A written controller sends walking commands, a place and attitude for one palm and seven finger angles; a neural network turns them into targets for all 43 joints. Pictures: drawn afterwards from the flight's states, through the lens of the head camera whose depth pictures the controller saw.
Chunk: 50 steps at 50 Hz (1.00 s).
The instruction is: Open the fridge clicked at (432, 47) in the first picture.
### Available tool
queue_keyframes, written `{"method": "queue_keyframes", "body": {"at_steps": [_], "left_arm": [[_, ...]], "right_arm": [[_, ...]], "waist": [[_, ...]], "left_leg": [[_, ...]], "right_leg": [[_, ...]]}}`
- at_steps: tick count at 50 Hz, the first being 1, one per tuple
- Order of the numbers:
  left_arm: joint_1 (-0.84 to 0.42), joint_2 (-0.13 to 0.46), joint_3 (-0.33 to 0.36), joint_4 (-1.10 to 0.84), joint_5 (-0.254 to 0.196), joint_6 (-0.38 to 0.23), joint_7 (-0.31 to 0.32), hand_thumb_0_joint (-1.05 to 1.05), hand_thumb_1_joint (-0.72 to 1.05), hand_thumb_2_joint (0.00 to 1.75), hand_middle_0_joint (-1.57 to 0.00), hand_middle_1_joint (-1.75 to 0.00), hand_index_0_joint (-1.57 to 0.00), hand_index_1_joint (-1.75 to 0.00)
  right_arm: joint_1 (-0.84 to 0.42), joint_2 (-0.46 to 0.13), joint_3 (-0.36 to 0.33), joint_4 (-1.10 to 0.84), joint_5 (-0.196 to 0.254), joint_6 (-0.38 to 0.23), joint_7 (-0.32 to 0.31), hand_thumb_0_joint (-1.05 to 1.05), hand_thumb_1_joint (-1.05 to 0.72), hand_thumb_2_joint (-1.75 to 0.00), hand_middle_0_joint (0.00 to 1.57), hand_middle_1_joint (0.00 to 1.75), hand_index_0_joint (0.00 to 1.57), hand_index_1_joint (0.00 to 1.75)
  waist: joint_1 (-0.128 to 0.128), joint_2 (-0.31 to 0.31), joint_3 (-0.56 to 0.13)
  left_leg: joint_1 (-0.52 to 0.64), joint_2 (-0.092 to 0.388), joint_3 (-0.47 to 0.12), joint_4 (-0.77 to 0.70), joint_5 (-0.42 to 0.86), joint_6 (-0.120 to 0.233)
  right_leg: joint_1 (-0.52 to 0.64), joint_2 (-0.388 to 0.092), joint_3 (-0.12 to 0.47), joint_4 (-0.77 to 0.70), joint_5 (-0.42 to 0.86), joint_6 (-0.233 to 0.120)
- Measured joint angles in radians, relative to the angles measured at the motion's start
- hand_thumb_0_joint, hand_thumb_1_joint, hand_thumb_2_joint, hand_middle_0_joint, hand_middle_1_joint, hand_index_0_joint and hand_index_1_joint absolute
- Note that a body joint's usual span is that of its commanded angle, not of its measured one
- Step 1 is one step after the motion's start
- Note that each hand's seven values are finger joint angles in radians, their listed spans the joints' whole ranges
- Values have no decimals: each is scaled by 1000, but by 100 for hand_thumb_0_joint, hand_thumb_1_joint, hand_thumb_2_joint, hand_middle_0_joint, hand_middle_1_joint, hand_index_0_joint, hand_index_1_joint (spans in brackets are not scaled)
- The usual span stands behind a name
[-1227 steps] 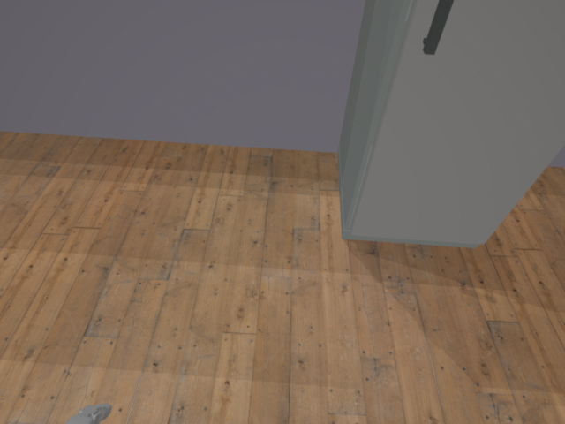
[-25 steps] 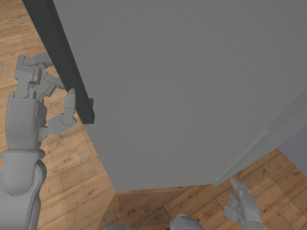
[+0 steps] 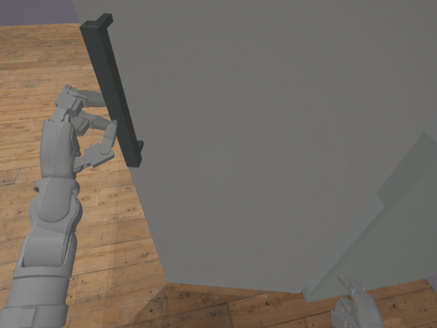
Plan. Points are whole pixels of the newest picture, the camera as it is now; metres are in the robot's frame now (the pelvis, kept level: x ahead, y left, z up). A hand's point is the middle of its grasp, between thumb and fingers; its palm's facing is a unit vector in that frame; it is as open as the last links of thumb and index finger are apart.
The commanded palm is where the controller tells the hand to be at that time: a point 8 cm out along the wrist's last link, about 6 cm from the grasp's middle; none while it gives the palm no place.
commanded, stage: stop walking and hold the door back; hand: left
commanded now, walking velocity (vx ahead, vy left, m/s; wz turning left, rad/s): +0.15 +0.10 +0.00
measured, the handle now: (122, 101) +0.39 +0.20 +0.23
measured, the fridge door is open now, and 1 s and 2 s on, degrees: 76 75 76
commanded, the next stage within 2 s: loosen the grip on the handle in 0.56 s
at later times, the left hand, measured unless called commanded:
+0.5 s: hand (110, 135) +0.36 +0.22 +0.18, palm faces +0.33 -0.91 -0.26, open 4.6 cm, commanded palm +0.33 +0.27 +0.18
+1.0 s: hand (87, 120) +0.38 +0.26 +0.20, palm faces +0.39 -0.91 -0.13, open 9.3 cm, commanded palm +0.32 +0.27 +0.19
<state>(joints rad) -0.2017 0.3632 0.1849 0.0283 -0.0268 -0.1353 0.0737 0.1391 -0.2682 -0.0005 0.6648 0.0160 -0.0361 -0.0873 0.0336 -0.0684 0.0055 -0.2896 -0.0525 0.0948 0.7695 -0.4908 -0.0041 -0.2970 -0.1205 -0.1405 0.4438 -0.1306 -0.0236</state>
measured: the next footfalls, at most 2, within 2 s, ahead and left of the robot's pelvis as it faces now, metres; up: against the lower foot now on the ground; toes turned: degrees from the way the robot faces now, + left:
left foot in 0.08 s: +0.03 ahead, +0.14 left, +0.00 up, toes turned +5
right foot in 0.36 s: +0.03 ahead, -0.13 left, +0.00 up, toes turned -2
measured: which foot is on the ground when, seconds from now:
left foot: up 0.00-0.06, down 0.08-1.00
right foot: down 0.00-0.08, up 0.10-0.34, down 0.36-1.00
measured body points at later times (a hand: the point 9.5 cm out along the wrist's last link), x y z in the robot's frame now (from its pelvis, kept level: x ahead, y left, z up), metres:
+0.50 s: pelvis -0.06 -0.01 -0.02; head -0.04 -0.03 +0.43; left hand +0.34 +0.27 +0.20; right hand +0.03 -0.26 -0.15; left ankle -0.05 +0.12 -0.71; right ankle -0.01 -0.13 -0.74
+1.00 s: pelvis -0.02 +0.03 -0.01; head -0.01 +0.04 +0.44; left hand +0.35 +0.31 +0.20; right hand +0.11 -0.20 -0.11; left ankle -0.01 +0.13 -0.74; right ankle -0.01 -0.12 -0.74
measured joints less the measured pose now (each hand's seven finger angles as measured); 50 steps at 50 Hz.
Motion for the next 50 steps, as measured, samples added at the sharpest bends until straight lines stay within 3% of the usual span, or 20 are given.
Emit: {"method": "queue_keyframes", "body": {"at_steps": [3, 5, 6, 9, 11, 17, 20, 22, 24, 26, 30, 31, 33, 34, 35, 37, 42, 45, 48, 50], "left_arm": [[-100, -6, -16, 113, 6, 0, 7, -15, 59, 80, -46, -140, -38, -134], [-170, -9, -22, 182, 1, -8, 13, -12, 63, 81, -46, -140, -40, -136], [-207, -10, -25, 218, -1, -7, 18, -10, 66, 81, -46, -140, -41, -136], [-309, -11, -46, 357, 17, 1, 19, -6, 74, 84, -46, -140, -43, -138], [-385, -8, -59, 456, 25, 16, 13, -4, 78, 86, -46, -140, -44, -139], [-480, 30, -55, 567, 9, 51, -4, 0, 86, 89, -46, -140, -45, -139], [-461, 64, 13, 550, 14, 39, -3, 1, 87, 89, -46, -140, -46, -140], [-428, 69, 60, 544, 16, 40, -2, 2, 88, 89, -46, -140, -46, -140], [-408, 67, 86, 537, 14, 50, -2, 2, 89, 90, -46, -140, -46, -140], [-401, 61, 102, 520, 14, 53, 1, 2, 89, 90, -46, -140, -46, -140], [-391, 48, 103, 451, 9, 38, 9, 2, 89, 90, -46, -140, -46, -140], [-391, 44, 96, 427, 6, 31, 10, 2, 89, 90, -46, -140, -46, -140], [-375, 36, 74, 384, 1, 12, 9, 2, 89, 90, -46, -140, -46, -140], [-393, 36, 72, 400, 33, -1, 0, 2, 89, 90, -46, -140, -46, -140], [-438, 46, 76, 462, 70, -9, -11, 2, 89, 90, -46, -140, -46, -140], [-517, 57, 96, 575, 68, 21, -27, 2, 85, 88, -46, -140, -46, -140], [-502, 56, 47, 586, 70, 13, -19, 2, 60, 76, -46, -140, -46, -140], [-428, 14, 26, 497, 48, -14, -28, 2, 35, 64, -45, -140, -45, -140], [-381, -28, 77, 422, 23, 7, 28, 1, 20, 57, -45, -139, -45, -139], [-348, -31, 80, 366, 41, 32, 57, 0, 9, 52, -44, -138, -44, -137]], "right_arm": [[-6, -17, 0, -23, 7, 14, 13, 1, -90, -90, 20, 30, 20, 30], [-8, -28, -3, -43, 8, 16, 15, 1, -90, -90, 20, 30, 20, 30], [-9, -27, -8, -49, 11, 14, 15, 1, -90, -90, 20, 30, 20, 30], [26, 5, -9, -30, 29, 10, 16, 1, -91, -90, 20, 30, 20, 30], [63, 30, 6, -7, 38, 16, 11, 0, -91, -90, 20, 30, 20, 30], [152, 81, 56, 45, 39, 25, 8, 1, -90, -90, 21, 30, 20, 30], [152, 82, 57, 60, 35, 33, 8, 0, -91, -90, 21, 30, 20, 30], [131, 59, 34, 80, 32, 30, 4, 0, -91, -90, 21, 30, 21, 30], [120, 35, 21, 96, 29, 22, -4, 0, -91, -90, 21, 30, 20, 30], [114, 12, 16, 101, 23, 14, -12, 0, -91, -90, 21, 30, 20, 30], [114, -41, -2, 83, 13, -5, -19, 1, -91, -90, 21, 30, 20, 30], [110, -51, -12, 76, 15, -8, -19, 1, -91, -90, 21, 30, 20, 30], [98, -50, -28, 64, 25, -6, -16, 1, -91, -90, 20, 30, 20, 30], [101, -40, -30, 44, 35, -8, -16, 1, -91, -90, 20, 30, 20, 30], [106, -24, -29, 38, 23, -30, -7, 1, -91, -90, 20, 30, 20, 30], [118, 10, -17, 38, 9, -78, 19, 1, -91, -90, 20, 30, 20, 30], [166, 56, 10, 10, -13, -164, 67, 1, -91, -90, 20, 30, 20, 30], [162, 65, 26, 19, -13, -160, 84, 1, -90, -90, 21, 30, 20, 30], [147, 74, 36, 34, -17, -141, 87, 1, -90, -90, 21, 30, 20, 30], [142, 76, 33, 36, -21, -126, 89, 1, -90, -90, 21, 30, 20, 30]], "waist": [[-6, -3, -28], [-18, 25, -33], [-21, 39, -18], [-22, 64, 0], [-19, 76, 2], [7, 113, 31], [-25, 114, 42], [-56, 132, 61], [-67, 119, 77], [-70, 91, 90], [-75, 64, 92], [-74, 66, 94], [-53, 55, 97], [-36, 43, 105], [-34, 25, 97], [-50, 2, 66], [-46, 24, 3], [-41, 39, 1], [-37, 43, 4], [-31, 50, 7]], "left_leg": [[104, -1, 14, -215, 35, 27], [142, 26, 5, -335, 120, 60], [129, 38, 4, -324, 218, 66], [110, 55, -12, -286, 227, 57], [102, 64, -32, -295, 227, 50], [80, 96, -12, -253, 213, 19], [-1, 95, -17, -78, 110, 10], [-67, 81, -59, 83, 31, 5], [-105, 69, -66, 159, 23, 1], [-98, 70, -48, 98, 39, 1], [3, 87, -15, -201, 205, 5], [7, 94, -12, -223, 298, 7], [2, 97, 4, -186, 288, 12], [15, 93, 17, -187, 266, 16], [17, 82, 17, -195, 256, 17], [12, 69, -7, -216, 264, 14], [19, 81, -23, -261, 273, 12], [30, 77, -23, -271, 266, 17], [35, 73, -22, -279, 260, 19], [33, 72, -24, -280, 254, 18]], "right_leg": [[-31, 4, -4, -16, 37, 2], [-83, 27, -5, 57, -47, 23], [-114, 42, 12, 161, -137, 36], [-199, 87, 74, 497, -245, 50], [-213, 96, 78, 561, -252, 55], [-56, 88, 52, 213, -212, 58], [-25, 87, 70, 127, -61, 16], [-31, 90, 68, 155, -87, 10], [-22, 79, 80, 147, -101, 15], [-10, 62, 92, 130, -94, 22], [-4, 48, 94, 139, -99, 44], [-9, 50, 91, 156, -108, 50], [-12, 53, 109, 178, -141, 54], [-10, 55, 129, 192, -186, 49], [-8, 55, 142, 179, -146, 36], [2, 49, 131, 145, -88, 39], [37, 66, 112, 54, -89, 30], [52, 62, 112, 36, -90, 38], [56, 58, 112, 31, -97, 48], [55, 57, 110, 30, -102, 49]]}}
